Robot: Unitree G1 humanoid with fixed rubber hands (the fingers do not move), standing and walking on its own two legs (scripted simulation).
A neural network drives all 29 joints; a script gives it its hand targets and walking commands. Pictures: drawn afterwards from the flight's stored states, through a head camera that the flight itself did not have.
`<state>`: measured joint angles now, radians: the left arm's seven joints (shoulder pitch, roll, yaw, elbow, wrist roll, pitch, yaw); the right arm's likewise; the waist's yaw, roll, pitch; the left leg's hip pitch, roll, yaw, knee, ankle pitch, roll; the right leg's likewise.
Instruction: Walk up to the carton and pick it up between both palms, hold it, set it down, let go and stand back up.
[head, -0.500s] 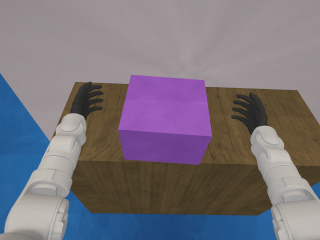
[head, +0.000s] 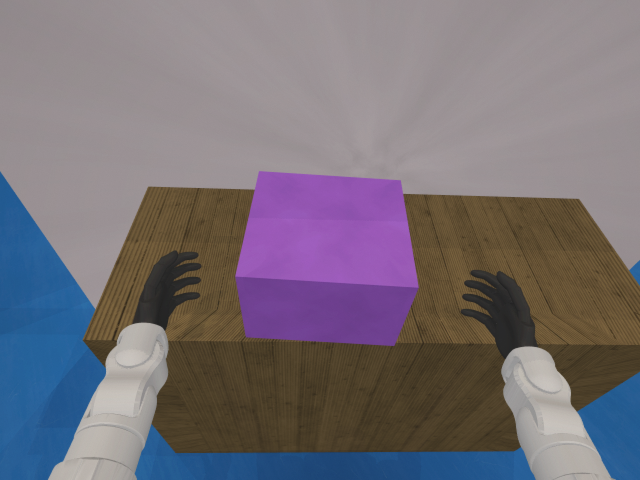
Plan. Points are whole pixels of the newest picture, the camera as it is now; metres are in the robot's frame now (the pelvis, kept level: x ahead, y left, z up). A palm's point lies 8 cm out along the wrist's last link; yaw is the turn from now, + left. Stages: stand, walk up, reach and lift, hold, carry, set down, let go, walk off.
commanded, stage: set down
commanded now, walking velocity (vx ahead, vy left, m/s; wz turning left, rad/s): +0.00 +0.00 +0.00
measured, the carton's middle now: (325, 256) +0.45 +0.01 -0.03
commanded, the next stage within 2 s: let go in 1.52 s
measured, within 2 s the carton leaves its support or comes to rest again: neither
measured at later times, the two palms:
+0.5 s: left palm (146, 386) +0.22 +0.22 -0.01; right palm (517, 417) +0.21 -0.23 -0.02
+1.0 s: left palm (142, 417) +0.19 +0.22 -0.03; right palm (502, 437) +0.20 -0.22 -0.04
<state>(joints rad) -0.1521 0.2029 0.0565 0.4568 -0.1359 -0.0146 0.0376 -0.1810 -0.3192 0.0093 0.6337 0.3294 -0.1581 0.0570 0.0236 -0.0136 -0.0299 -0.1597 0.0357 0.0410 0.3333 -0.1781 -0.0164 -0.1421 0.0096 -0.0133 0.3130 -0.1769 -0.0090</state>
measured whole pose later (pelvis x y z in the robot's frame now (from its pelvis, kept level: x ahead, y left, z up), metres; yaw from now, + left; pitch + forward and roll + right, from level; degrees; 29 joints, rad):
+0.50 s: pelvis +0.00 +0.00 +0.00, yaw +0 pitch -3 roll +0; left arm 0.14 0.20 -0.02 0.44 -0.14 -0.23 0.07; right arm 0.14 -0.26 0.00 0.56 0.27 -0.32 0.07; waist 0.02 -0.01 0.01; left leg -0.10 0.03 0.04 0.35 -0.20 -0.02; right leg -0.09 0.01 0.00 0.34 -0.20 -0.01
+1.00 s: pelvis +0.01 +0.00 +0.00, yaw +0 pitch -4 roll +0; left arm 0.23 0.20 0.00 0.41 -0.07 -0.07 0.02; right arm 0.22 -0.20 0.00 0.53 0.15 -0.22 0.02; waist 0.03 0.00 0.03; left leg -0.03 0.03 0.03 0.32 -0.20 -0.03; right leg -0.02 0.02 0.00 0.30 -0.21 -0.02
